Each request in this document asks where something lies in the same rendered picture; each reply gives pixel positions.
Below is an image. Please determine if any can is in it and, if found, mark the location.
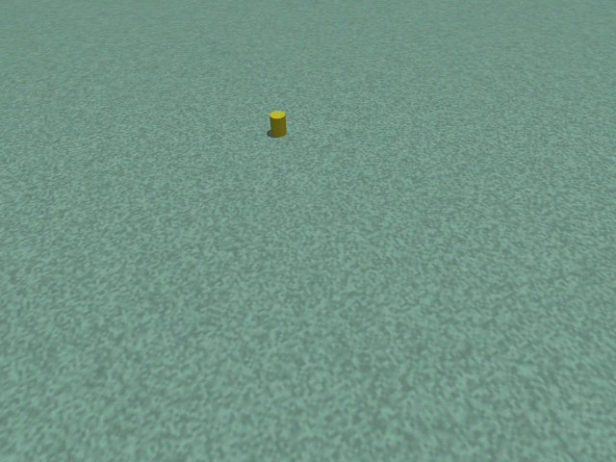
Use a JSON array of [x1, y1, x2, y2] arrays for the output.
[[269, 111, 287, 138]]

